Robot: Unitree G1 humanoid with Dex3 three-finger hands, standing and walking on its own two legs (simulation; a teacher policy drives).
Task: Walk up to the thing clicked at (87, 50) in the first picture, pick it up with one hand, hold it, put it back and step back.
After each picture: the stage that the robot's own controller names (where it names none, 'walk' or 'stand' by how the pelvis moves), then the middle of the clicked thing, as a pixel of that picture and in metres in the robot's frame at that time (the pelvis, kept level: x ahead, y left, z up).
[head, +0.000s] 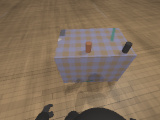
stand; (88, 47) +0.73 +0.06 -0.09
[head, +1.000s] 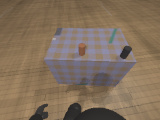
walk; (81, 49) +0.63 +0.14 -0.06
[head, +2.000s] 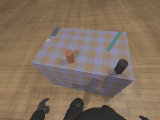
walk; (69, 57) +0.50 +0.23 -0.06
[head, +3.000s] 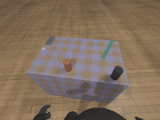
stand; (67, 65) +0.46 +0.22 -0.08
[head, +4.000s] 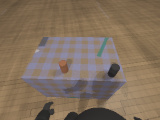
stand; (63, 66) +0.43 +0.24 -0.08
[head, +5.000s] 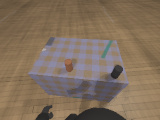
stand; (68, 65) +0.47 +0.21 -0.09
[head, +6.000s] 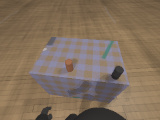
stand; (69, 65) +0.47 +0.21 -0.09
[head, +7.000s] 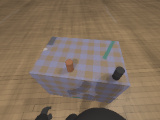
stand; (69, 65) +0.46 +0.21 -0.09
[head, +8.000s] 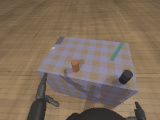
rise first; (75, 66) +0.46 +0.18 -0.09
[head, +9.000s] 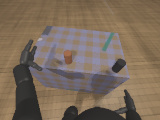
go down; (68, 57) +0.50 +0.17 -0.06
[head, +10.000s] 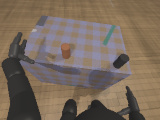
go down; (66, 51) +0.51 +0.17 -0.02
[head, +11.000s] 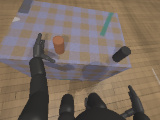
close in; (59, 45) +0.49 +0.18 +0.01
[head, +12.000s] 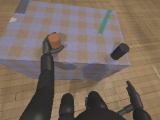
close; (55, 43) +0.51 +0.18 +0.02
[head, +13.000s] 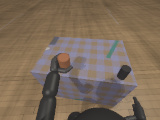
lift; (64, 63) +0.33 +0.18 +0.14
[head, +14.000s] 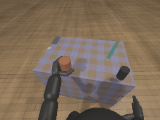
hold; (66, 66) +0.32 +0.17 +0.12
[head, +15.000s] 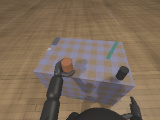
hold; (68, 68) +0.32 +0.16 +0.10
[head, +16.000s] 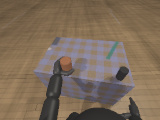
hold; (67, 66) +0.33 +0.17 +0.10
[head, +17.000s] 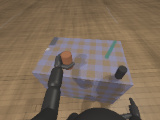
crouch; (67, 60) +0.37 +0.17 +0.11
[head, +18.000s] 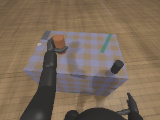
lower; (60, 45) +0.47 +0.20 +0.14
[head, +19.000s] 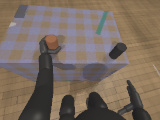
lower; (53, 45) +0.51 +0.19 +0.04
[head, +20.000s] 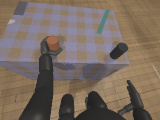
lower; (54, 46) +0.50 +0.19 +0.02
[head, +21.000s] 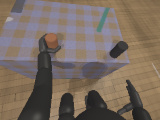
lower; (52, 43) +0.51 +0.19 +0.03
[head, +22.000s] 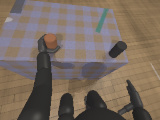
lower; (51, 44) +0.51 +0.19 +0.03
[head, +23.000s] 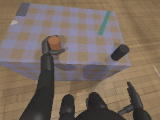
open; (55, 46) +0.50 +0.18 +0.02
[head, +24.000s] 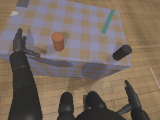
sink last; (58, 42) +0.50 +0.18 +0.01
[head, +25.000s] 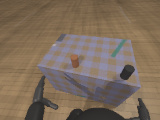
sink last; (75, 61) +0.49 +0.19 -0.04
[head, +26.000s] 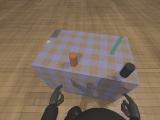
stand; (73, 59) +0.48 +0.17 -0.03
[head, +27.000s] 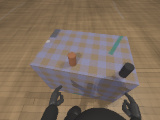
stand; (72, 59) +0.48 +0.18 -0.03
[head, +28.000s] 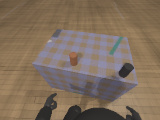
stand; (73, 59) +0.49 +0.18 -0.04
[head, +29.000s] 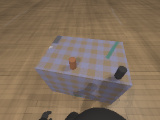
stand; (72, 63) +0.49 +0.19 -0.09
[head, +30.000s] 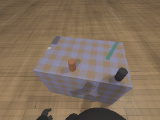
stand; (72, 65) +0.47 +0.19 -0.09
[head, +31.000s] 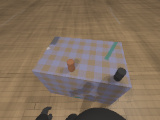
stand; (71, 65) +0.47 +0.20 -0.09
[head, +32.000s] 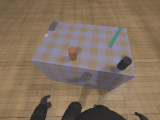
walk; (72, 54) +0.50 +0.19 -0.08
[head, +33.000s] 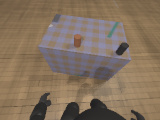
walk; (77, 41) +0.67 +0.16 -0.08
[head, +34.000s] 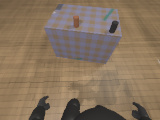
walk; (76, 21) +0.96 +0.25 -0.07
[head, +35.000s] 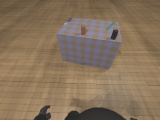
stand; (83, 30) +1.09 +0.17 -0.08
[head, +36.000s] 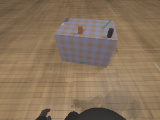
stand; (80, 29) +1.12 +0.20 -0.09
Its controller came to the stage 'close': yes
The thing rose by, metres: 0.21
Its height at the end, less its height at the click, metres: +0.00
